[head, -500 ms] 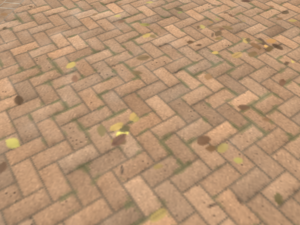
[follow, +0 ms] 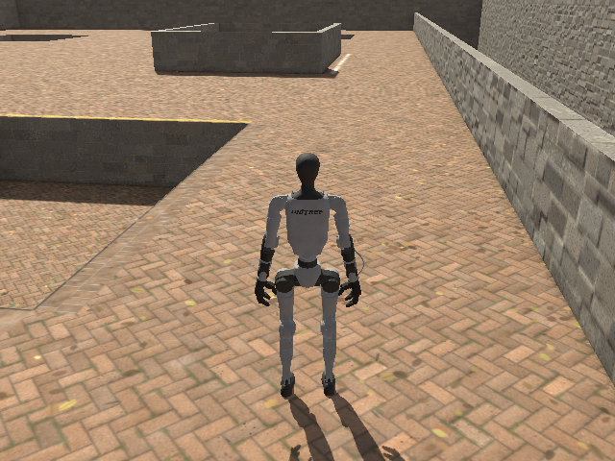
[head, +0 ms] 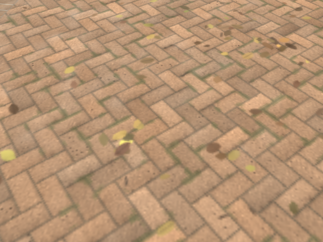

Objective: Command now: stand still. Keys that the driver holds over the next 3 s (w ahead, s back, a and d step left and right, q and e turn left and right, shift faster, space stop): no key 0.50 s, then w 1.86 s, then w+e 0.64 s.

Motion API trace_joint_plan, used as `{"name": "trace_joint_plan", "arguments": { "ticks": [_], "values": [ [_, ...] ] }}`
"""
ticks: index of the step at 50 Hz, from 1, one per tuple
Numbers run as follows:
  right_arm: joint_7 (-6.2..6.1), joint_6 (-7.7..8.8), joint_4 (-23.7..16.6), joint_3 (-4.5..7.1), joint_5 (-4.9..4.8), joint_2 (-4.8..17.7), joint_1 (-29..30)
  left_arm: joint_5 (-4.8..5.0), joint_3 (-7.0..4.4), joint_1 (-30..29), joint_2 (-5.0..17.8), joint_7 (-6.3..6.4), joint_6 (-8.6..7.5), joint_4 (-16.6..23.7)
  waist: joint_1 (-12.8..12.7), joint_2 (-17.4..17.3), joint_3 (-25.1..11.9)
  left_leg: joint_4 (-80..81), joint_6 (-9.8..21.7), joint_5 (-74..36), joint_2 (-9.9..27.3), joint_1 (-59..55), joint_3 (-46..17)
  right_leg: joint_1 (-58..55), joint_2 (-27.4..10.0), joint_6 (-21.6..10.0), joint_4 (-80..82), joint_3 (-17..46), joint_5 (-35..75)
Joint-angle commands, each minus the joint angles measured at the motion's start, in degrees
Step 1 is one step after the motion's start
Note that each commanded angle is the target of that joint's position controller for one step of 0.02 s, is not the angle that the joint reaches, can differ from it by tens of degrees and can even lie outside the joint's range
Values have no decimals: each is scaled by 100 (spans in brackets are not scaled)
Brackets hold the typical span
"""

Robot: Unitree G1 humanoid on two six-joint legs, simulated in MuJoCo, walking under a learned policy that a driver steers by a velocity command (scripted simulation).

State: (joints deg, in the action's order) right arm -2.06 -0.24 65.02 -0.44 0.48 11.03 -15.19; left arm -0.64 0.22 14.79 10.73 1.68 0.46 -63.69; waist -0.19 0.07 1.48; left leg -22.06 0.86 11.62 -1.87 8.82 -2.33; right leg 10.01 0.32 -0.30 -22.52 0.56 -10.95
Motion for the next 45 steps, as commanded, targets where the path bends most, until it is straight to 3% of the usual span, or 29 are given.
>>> {"name": "trace_joint_plan", "arguments": {
  "ticks": [1, 25, 26, 28, 30, 31, 33, 36, 37, 39, 40, 41, 42, 43, 44, 45],
  "values": [
    [-22, 36, -46, 70, 2, 495, -275, 2, -73, 280, 506, 22, -33, 37, -13, 33, 240, 440, 170, -123, 525, 298, -509, 117, -502, -170, 460, 531, -20],
    [-63, 60, 107, 69, 6, 183, -586, 1, -59, 566, 233, 70, -55, -183, -12, -7, 280, 333, 158, -316, 545, 276, -452, 141, -467, -179, 344, 509, 201],
    [-61, 57, 123, 62, 13, 152, -644, -5, -53, 614, 205, 68, -51, -200, -8, -4, 157, 388, 167, 117, 501, 239, -438, 95, -422, -185, 393, 498, -234],
    [-53, 20, 75, 133, 30, 295, -671, -19, -122, 612, 342, 60, -12, -149, 3, -12, 282, 267, 287, 1520, 324, 441, -400, 311, -230, -295, 243, 438, -1606],
    [-20, -22, -44, 180, 64, 335, -678, -52, -163, 580, 368, 25, 28, -25, 16, -35, 680, 194, 485, 2843, 301, 875, -552, 787, -170, -474, 102, 536, -2849],
    [-11, -12, -88, 182, 65, 286, -709, -56, -158, 566, 297, 11, 18, 35, 31, -69, 837, 185, 561, 3038, 364, 968, -699, 948, -187, -523, 9, 610, -2973],
    [-6, 53, -123, 215, 56, 292, -891, -70, -156, 462, 194, -16, -62, 178, 114, -234, 814, 318, 720, 2969, 597, 714, -1134, 1206, -161, -536, -315, 616, -2559],
    [2, 126, -19, 403, 53, 710, -1354, -130, -148, 92, 63, -122, -251, 477, 289, -983, 621, 1164, 1198, 3279, 1455, -147, -2388, 1755, 182, -389, -1409, -215, -1344],
    [15, 140, -48, 434, 48, 709, -1306, -141, -162, -17, 129, -144, -315, 562, 282, -923, 731, 1266, 1275, 3228, 1602, 76, -2513, 1662, 76, -400, -1489, -265, -1267],
    [39, 170, -175, 456, 34, 684, -938, -82, -173, 358, 65, -188, -425, 535, -45, -789, 836, 1036, 1180, 2961, 1425, 783, -2157, 794, 72, -491, -907, -286, -1336],
    [43, 191, -302, 451, 9, 611, -559, -34, -186, 1005, 12, -184, -476, 333, -392, -659, 853, 637, 1002, 2649, 1125, 1506, -1731, -268, 126, -551, -316, -225, -1165],
    [59, 260, -541, 400, -16, 404, -56, -27, -268, 1765, 252, -131, -527, 109, -757, 0, 829, -312, 721, 2073, 618, 2427, -1021, -1327, -329, -673, 365, 644, -1432],
    [118, 363, -817, 305, -29, 1, 252, -39, -462, 2575, 896, -91, -541, -121, -985, 1504, 644, -2245, 413, 1496, -194, 3388, 232, -2153, -1490, -1033, 1320, 2704, -2485],
    [166, 420, -933, 373, 192, 360, 359, -33, -501, 2727, 960, -87, -488, -202, -839, 1222, 833, -3276, 428, 1747, -1, 3926, 356, -2111, -2134, -1249, 1356, 3410, -1794],
    [212, 454, -852, 388, 250, 349, 286, -67, -428, 2276, 684, -89, -486, -45, -556, 447, 898, -3817, 456, 1397, 269, 3904, 193, -1862, -1994, -1236, 1179, 2952, -1091],
    [263, 492, -780, 361, 190, 198, 158, -94, -391, 1899, 574, -99, -509, 99, -360, 240, 801, -3994, 436, 1023, 391, 3757, 163, -1664, -1797, -1172, 1188, 2492, -559]
  ]
}}
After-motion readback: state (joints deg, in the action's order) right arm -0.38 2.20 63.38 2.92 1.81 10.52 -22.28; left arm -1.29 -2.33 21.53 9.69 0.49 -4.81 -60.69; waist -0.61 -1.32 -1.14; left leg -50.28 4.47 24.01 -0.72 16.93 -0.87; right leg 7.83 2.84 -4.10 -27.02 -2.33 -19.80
